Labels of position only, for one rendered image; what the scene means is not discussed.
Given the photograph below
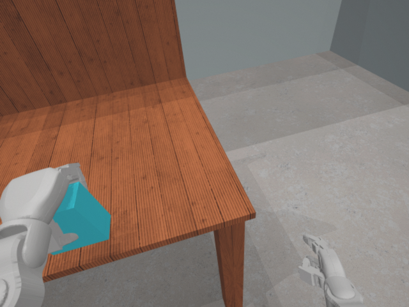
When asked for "robot left forearm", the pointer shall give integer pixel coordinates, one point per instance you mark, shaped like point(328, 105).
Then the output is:
point(24, 247)

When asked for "robot right forearm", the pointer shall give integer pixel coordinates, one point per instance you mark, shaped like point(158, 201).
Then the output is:
point(340, 292)

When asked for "sponge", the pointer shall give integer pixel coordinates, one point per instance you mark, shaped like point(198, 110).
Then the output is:
point(81, 213)

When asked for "left robot hand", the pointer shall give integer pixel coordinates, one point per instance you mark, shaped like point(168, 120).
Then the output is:
point(38, 195)

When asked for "right robot hand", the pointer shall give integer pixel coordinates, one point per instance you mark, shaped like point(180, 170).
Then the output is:
point(314, 271)

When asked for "table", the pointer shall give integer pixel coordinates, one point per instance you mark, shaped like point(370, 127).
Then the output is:
point(103, 83)

